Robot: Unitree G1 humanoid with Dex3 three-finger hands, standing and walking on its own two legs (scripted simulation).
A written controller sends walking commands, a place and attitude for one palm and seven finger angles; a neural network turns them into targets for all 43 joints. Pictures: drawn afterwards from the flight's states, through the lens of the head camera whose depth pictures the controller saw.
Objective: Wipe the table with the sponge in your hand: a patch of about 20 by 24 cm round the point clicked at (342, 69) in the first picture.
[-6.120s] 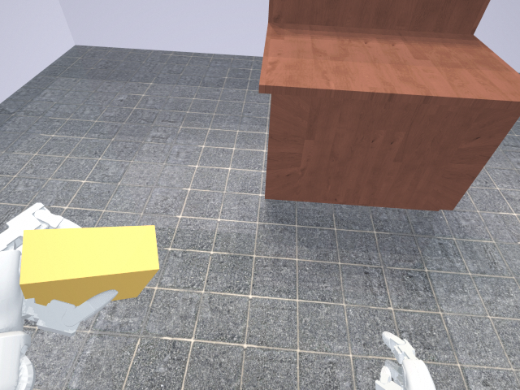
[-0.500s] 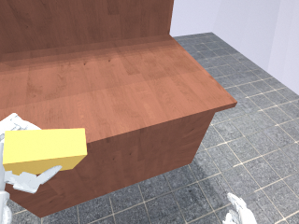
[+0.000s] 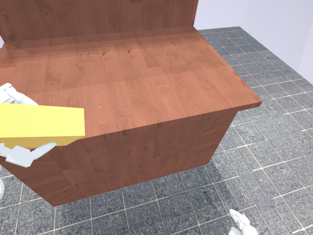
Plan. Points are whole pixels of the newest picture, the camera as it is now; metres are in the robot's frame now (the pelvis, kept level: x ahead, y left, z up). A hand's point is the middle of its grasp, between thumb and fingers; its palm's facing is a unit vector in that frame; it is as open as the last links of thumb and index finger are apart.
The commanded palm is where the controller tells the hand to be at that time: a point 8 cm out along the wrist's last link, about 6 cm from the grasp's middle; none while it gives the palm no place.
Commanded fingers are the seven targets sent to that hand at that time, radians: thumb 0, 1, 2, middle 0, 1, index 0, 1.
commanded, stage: look again from close up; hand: left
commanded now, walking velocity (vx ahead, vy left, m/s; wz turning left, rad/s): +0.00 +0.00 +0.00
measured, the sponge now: (52, 129) +0.26 +0.24 +0.17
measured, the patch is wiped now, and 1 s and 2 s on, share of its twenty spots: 0.00 0.00 0.00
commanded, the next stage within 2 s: shuffle to correct the standing spot in 0.18 s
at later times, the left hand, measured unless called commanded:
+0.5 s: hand (21, 118) +0.27 +0.31 +0.18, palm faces +0.45 -0.85 -0.29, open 9.7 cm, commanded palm +0.22 +0.33 +0.18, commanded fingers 0.00 0.10 1.30 -1.20 -1.60 -1.20 -1.60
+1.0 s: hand (35, 90) +0.36 +0.33 +0.17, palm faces +0.39 -0.85 -0.37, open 9.7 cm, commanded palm +0.30 +0.35 +0.18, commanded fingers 0.00 0.10 1.30 -1.20 -1.60 -1.20 -1.60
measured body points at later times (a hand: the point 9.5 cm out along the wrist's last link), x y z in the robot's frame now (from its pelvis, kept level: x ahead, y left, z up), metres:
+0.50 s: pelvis +0.06 +0.05 +0.00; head +0.06 +0.08 +0.45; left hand +0.24 +0.35 +0.19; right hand +0.24 -0.15 -0.06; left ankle +0.05 +0.11 -0.73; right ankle +0.08 -0.08 -0.73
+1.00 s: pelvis +0.13 +0.08 -0.01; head +0.15 +0.11 +0.44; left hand +0.33 +0.37 +0.19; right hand +0.28 -0.15 -0.08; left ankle +0.12 +0.15 -0.73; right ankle +0.10 -0.04 -0.66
